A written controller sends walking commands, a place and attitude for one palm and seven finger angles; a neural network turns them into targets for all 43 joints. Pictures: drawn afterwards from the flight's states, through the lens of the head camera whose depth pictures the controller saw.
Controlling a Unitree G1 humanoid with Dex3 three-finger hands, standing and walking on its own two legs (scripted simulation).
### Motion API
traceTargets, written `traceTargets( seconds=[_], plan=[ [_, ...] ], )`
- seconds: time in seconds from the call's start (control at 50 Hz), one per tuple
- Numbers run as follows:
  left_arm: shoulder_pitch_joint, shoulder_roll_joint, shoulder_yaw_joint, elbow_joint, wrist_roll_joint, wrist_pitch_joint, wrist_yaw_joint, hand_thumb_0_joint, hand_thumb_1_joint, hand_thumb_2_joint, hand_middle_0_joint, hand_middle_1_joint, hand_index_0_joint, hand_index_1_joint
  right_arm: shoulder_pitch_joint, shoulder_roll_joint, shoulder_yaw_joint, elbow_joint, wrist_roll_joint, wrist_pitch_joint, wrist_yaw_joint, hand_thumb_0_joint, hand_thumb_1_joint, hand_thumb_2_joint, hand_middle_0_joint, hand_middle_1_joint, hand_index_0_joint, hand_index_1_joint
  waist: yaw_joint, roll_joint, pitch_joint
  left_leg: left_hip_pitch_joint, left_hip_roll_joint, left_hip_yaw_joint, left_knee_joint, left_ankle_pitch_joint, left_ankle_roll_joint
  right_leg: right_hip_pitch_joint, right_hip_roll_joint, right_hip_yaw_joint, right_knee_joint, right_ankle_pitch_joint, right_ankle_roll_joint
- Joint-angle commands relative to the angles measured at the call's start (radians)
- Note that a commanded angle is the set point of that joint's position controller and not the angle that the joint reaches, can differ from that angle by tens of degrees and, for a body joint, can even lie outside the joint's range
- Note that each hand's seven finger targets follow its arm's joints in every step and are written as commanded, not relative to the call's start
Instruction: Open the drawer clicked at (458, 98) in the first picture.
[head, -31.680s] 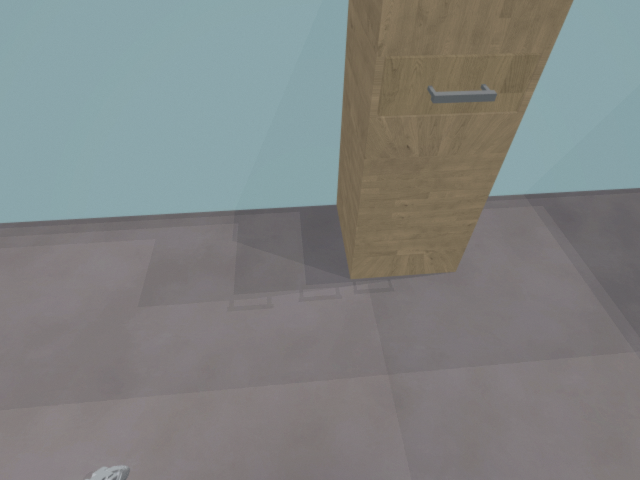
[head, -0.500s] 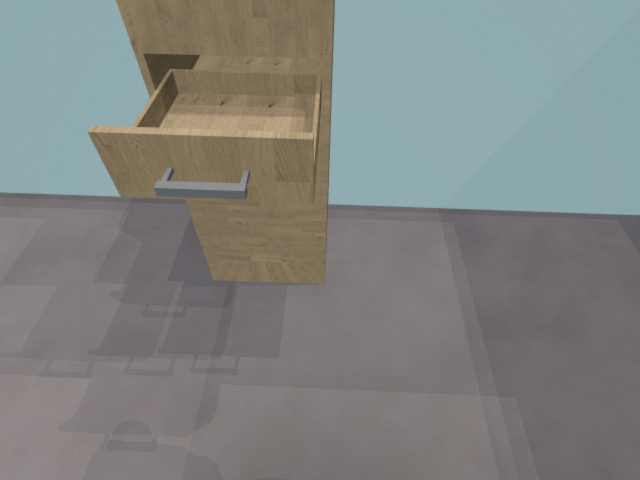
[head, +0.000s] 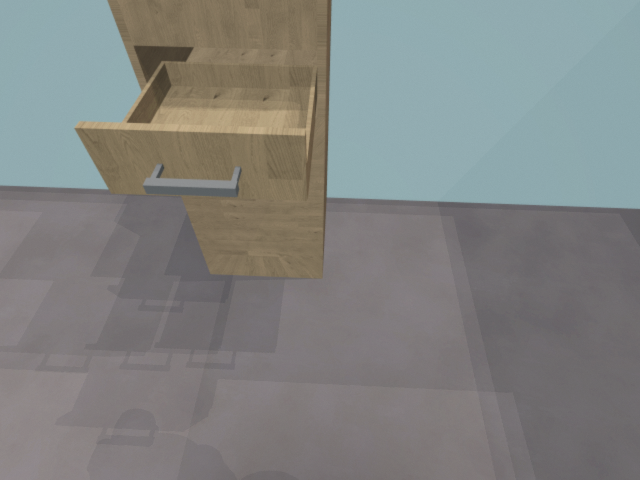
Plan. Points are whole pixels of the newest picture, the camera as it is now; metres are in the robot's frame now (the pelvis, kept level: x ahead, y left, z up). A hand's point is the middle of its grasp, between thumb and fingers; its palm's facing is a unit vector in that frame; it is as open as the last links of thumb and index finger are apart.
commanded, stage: look to check the result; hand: left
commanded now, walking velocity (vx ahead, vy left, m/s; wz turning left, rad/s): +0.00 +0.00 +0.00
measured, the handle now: (194, 179) +0.58 +0.25 +0.01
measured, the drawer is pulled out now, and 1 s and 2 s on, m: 0.30 0.30 0.30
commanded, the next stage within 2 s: stand and wait in 0.04 s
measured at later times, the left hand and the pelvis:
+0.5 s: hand out of the picture +0.09 +0.23 -0.16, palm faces -0.03 -0.95 -0.32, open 7.4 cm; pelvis +0.01 -0.01 +0.00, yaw +0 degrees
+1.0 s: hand out of the picture +0.10 +0.23 -0.15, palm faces -0.04 -0.94 -0.34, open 7.4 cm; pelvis +0.02 -0.01 +0.00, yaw +0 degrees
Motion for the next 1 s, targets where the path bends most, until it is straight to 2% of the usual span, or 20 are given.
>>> traceTargets(
  seconds=[0.0,0.08,0.1,0.22,0.26,0.3,0.38,0.48,0.6,0.82,0.98],
  plan=[
    [0.009,0.171,0.029,-0.044,-0.002,-0.024,0.01,0.0,0.9,0.9,-0.2,-0.3,-0.2,-0.3,0.014,-0.156,-0.03,-0.044,0.006,-0.016,-0.003,0.0,-0.9,-0.9,0.2,0.3,0.2,0.3,-0.002,-0.016,-0.047,0.058,0.112,-0.11,-0.056,0.106,0.012,-0.045,-0.117,0.107,-0.077,0.14,-0.028],
    [-0.018,0.185,0.031,-0.047,-0.002,-0.023,0.007,0.0,0.9,0.9,-0.2,-0.3,-0.2,-0.3,-0.005,-0.171,-0.03,-0.045,0.004,-0.018,-0.003,0.0,-0.9,-0.9,0.2,0.3,0.2,0.3,-0.003,0.009,-0.056,0.058,0.114,-0.11,-0.06,0.124,0.008,-0.032,-0.123,0.106,-0.073,0.165,-0.029],
    [-0.018,0.196,0.034,-0.049,-0.002,-0.026,0.008,0.0,0.9,0.9,-0.2,-0.3,-0.2,-0.3,-0.011,-0.178,-0.031,-0.047,0.005,-0.018,-0.002,0.0,-0.9,-0.9,0.2,0.3,0.2,0.3,-0.001,-0.009,-0.052,0.063,0.115,-0.111,-0.06,0.127,0.01,-0.035,-0.12,0.109,-0.076,0.17,-0.029],
    [-0.053,0.217,0.038,-0.054,-0.002,-0.028,0.005,0.0,0.9,0.9,-0.2,-0.3,-0.2,-0.3,-0.033,-0.203,-0.035,-0.052,0.003,-0.02,0.0,0.0,-0.9,-0.9,0.2,0.3,0.2,0.3,-0.005,-0.015,-0.067,0.073,0.12,-0.111,-0.065,0.134,0.008,-0.021,-0.125,0.108,-0.081,0.184,-0.029],
    [-0.064,0.227,0.039,-0.06,-0.002,-0.028,0.004,0.0,0.9,0.9,-0.2,-0.3,-0.2,-0.3,-0.041,-0.214,-0.033,-0.052,0.003,-0.02,0.001,0.0,-0.9,-0.9,0.2,0.3,0.2,0.3,-0.004,0.0,-0.067,0.071,0.121,-0.109,-0.07,0.143,0.006,-0.015,-0.126,0.112,-0.08,0.196,-0.03],
    [-0.067,0.237,0.043,-0.064,-0.001,-0.031,0.004,0.0,0.9,0.9,-0.2,-0.3,-0.2,-0.3,-0.044,-0.222,-0.035,-0.055,0.004,-0.022,0.001,0.0,-0.9,-0.9,0.2,0.3,0.2,0.3,-0.001,-0.015,-0.083,0.078,0.122,-0.111,-0.065,0.16,0.008,0.001,-0.124,0.111,-0.082,0.216,-0.031],
    [-0.092,0.251,0.04,-0.064,-0.003,-0.03,0.002,0.0,0.9,0.9,-0.2,-0.3,-0.2,-0.3,-0.062,-0.24,-0.034,-0.057,0.003,-0.021,0.003,0.0,-0.9,-0.9,0.2,0.3,0.2,0.3,-0.004,0.001,-0.069,0.075,0.122,-0.113,-0.076,0.146,0.004,-0.006,-0.129,0.114,-0.091,0.2,-0.03],
    [-0.108,0.269,0.042,-0.068,-0.003,-0.033,0.0,0.0,0.9,0.9,-0.2,-0.3,-0.2,-0.3,-0.073,-0.263,-0.035,-0.061,0.003,-0.024,0.004,0.0,-0.9,-0.9,0.2,0.3,0.2,0.3,-0.004,-0.004,-0.091,0.091,0.126,-0.112,-0.076,0.176,0.004,0.009,-0.13,0.115,-0.089,0.235,-0.031],
    [-0.116,0.284,0.043,-0.07,-0.003,-0.035,0.001,0.0,0.9,0.9,-0.2,-0.3,-0.2,-0.3,-0.083,-0.278,-0.034,-0.065,0.004,-0.024,0.004,0.0,-0.9,-0.9,0.2,0.3,0.2,0.3,-0.003,-0.006,-0.11,0.111,0.132,-0.11,-0.073,0.211,0.005,0.025,-0.13,0.114,-0.088,0.266,-0.031],
    [-0.134,0.3,0.04,-0.067,-0.002,-0.033,-0.001,0.0,0.9,0.9,-0.2,-0.3,-0.2,-0.3,-0.102,-0.294,-0.033,-0.066,0.004,-0.022,0.007,0.0,-0.9,-0.9,0.2,0.3,0.2,0.3,-0.006,-0.01,-0.092,0.117,0.132,-0.11,-0.086,0.197,0.002,0.014,-0.132,0.119,-0.099,0.257,-0.029],
    [-0.137,0.303,0.039,-0.069,-0.003,-0.034,-0.002,0.0,0.9,0.9,-0.2,-0.3,-0.2,-0.3,-0.108,-0.302,-0.032,-0.068,0.004,-0.023,0.006,0.0,-0.9,-0.9,0.2,0.3,0.2,0.3,-0.005,-0.011,-0.103,0.123,0.133,-0.11,-0.087,0.207,0.002,0.022,-0.134,0.119,-0.099,0.27,-0.03]
  ],
)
